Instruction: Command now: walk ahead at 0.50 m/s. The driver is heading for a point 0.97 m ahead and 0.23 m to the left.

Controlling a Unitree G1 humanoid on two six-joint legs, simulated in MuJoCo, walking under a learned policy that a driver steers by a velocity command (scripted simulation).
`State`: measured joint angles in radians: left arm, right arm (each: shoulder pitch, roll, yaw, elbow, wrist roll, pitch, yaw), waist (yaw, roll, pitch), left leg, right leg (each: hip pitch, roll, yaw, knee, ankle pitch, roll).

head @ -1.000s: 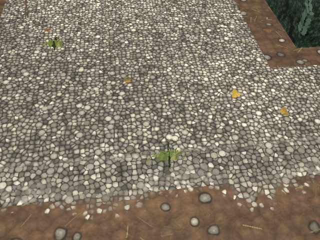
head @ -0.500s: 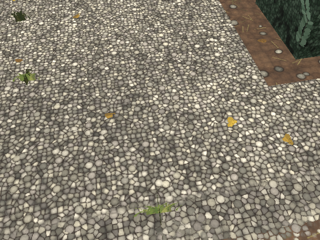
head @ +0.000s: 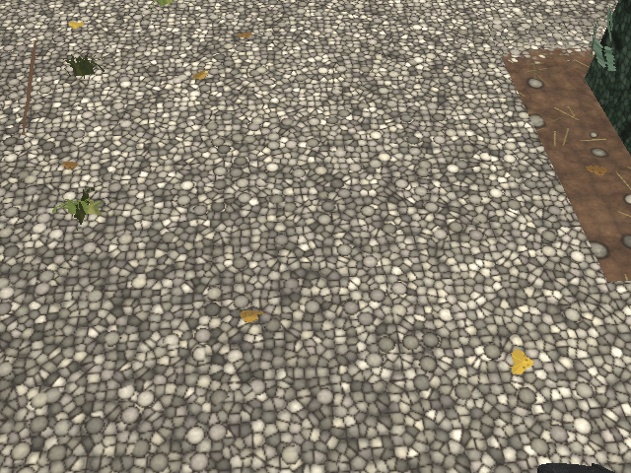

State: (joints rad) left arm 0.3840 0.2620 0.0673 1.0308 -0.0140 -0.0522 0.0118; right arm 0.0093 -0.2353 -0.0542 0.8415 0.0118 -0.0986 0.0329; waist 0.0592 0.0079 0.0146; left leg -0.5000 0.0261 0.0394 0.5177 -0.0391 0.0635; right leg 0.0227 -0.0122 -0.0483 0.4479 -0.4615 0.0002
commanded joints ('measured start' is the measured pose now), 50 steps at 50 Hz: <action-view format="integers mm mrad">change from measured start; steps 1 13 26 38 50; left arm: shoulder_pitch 85 -248 -299 -164 -29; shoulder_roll -16 55 118 110 141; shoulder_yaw -25 19 30 22 27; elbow -76 -153 -195 -113 -61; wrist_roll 10 10 -4 29 12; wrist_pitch -36 -21 -50 -65 -29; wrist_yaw -5 -1 -49 -23 9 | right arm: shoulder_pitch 429 275 346 241 -61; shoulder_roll -293 -149 -186 -87 -49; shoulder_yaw -83 -34 -49 -35 -11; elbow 68 70 133 62 -79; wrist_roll -10 -14 9 12 9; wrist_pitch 0 -8 38 37 32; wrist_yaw -6 -32 -51 -49 12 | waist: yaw -141 -67 -7 -72 22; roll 312 44 89 -69 -42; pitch -393 5 -45 -4 86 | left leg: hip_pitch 898 363 565 -170 -256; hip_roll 378 190 207 138 58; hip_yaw -724 -173 -67 -123 -24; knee -166 -403 -105 531 94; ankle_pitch -183 68 485 -135 59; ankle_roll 272 161 75 -33 -4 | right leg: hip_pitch -640 -736 -397 -205 80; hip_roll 80 -142 3 -232 -262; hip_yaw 70 100 -9 193 -80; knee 763 416 33 -336 -276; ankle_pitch -102 427 393 403 642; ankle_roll -29 -6 -98 -228 -148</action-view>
